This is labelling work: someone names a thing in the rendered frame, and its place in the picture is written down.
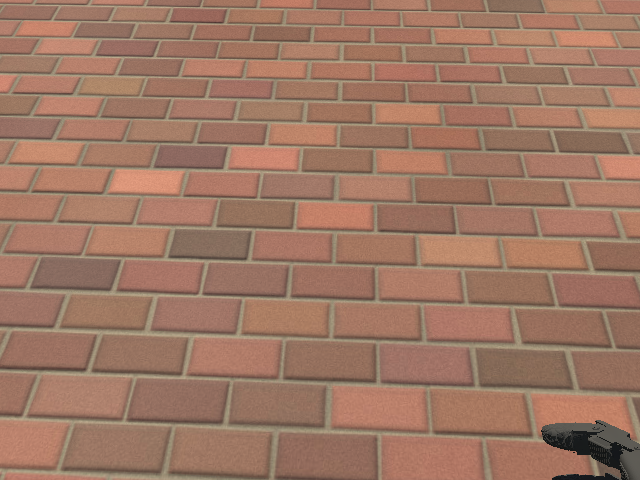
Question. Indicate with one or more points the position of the right robot hand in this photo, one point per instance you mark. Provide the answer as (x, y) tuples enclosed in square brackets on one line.
[(604, 442)]

